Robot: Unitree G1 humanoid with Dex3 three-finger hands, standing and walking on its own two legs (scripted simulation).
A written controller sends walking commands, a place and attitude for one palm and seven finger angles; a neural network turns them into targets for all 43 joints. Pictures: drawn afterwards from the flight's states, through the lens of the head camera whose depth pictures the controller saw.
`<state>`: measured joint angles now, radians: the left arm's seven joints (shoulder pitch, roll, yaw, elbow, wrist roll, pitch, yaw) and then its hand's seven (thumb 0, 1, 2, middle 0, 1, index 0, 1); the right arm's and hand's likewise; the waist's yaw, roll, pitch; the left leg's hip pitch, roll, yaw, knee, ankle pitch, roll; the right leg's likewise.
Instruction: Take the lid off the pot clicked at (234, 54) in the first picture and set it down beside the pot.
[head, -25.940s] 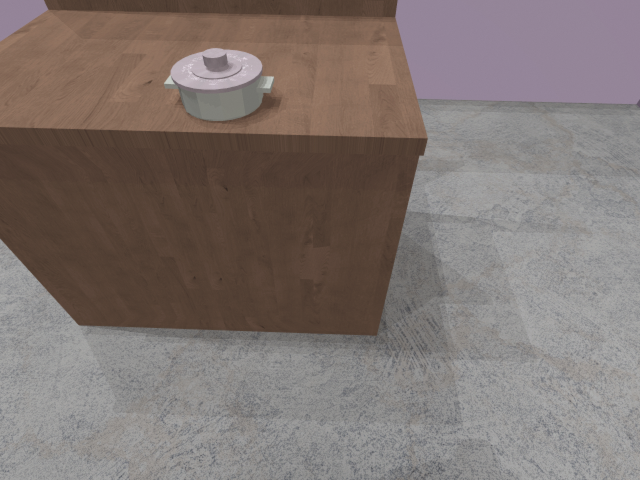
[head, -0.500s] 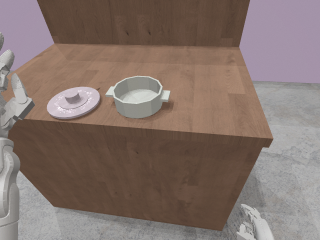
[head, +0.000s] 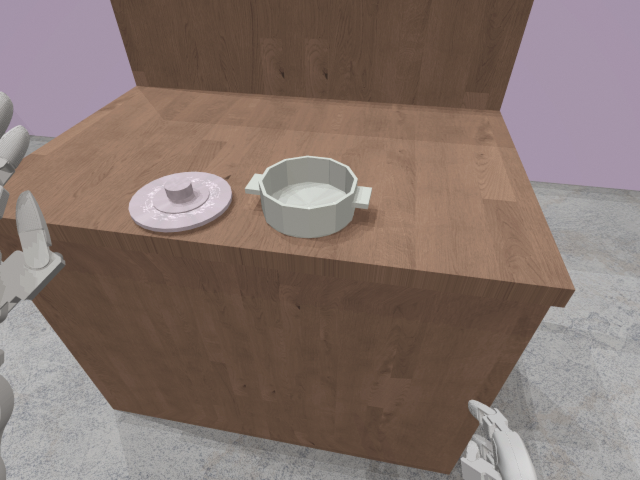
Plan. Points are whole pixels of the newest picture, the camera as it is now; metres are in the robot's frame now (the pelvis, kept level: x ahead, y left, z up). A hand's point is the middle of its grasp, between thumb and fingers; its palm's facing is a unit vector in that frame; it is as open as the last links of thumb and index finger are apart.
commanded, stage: draw the hand back to the body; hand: left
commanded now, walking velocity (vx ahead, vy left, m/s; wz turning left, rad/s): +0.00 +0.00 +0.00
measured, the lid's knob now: (178, 188) +0.54 +0.34 +0.09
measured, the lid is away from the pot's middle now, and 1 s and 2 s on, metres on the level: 0.23 0.23 0.23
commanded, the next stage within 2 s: step back with the hand held close in 0.04 s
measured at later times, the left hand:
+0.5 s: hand (39, 257) +0.19 +0.26 +0.26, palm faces +0.41 -0.81 -0.43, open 7.4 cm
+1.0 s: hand out of the picture +0.06 +0.29 +0.28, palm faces +0.52 -0.80 -0.30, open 7.4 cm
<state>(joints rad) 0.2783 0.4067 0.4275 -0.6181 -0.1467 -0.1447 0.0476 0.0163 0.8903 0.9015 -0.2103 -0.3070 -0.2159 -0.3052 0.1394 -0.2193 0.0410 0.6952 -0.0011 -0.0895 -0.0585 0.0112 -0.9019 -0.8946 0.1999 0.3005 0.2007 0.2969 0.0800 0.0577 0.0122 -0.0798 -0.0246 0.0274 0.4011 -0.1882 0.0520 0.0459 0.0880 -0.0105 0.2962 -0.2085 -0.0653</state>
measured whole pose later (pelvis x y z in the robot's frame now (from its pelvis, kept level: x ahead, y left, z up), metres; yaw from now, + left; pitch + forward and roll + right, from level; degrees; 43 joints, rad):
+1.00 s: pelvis -0.12 +0.06 -0.02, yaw +0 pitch -2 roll -3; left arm 0.31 0.46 0.52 -0.74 -0.06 -0.21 0.14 0.01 0.89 0.90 -0.21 -0.31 -0.22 -0.31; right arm 0.24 -0.22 0.00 0.60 0.02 -0.02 -0.06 0.01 -0.90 -0.89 0.20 0.30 0.20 0.30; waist -0.01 0.01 -0.05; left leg -0.41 0.00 -0.02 0.77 -0.42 0.02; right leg -0.31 0.01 -0.02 0.53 -0.18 0.03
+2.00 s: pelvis -0.31 +0.09 -0.02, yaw +3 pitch -4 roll -3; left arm 0.06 0.47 0.54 -0.60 -0.07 -0.21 0.16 0.01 0.89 0.90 -0.21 -0.31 -0.22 -0.31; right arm 0.24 -0.18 0.00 0.64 0.04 -0.06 -0.05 0.01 -0.90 -0.89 0.20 0.30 0.20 0.30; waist 0.00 0.00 -0.03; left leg -0.34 0.03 -0.01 0.68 -0.28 0.05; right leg -0.52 0.05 0.03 1.22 -0.44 -0.01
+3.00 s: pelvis -0.22 +0.08 -0.01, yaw +4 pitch -1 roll +0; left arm 0.19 0.17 0.02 1.04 0.00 0.00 0.04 0.01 0.93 0.90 -0.20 -0.30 -0.21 -0.30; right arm 0.21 -0.16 -0.04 1.03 -0.01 0.02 -0.03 0.00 -0.92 -0.89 0.20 0.30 0.20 0.30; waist -0.03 0.00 0.03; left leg -0.17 0.06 0.09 0.51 -0.32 -0.02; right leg -0.11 0.00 0.03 0.49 -0.36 0.00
